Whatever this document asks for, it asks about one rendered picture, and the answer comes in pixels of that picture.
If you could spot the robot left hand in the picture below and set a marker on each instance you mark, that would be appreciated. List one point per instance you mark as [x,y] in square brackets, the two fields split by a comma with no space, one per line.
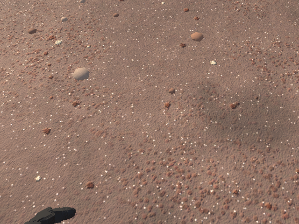
[52,215]

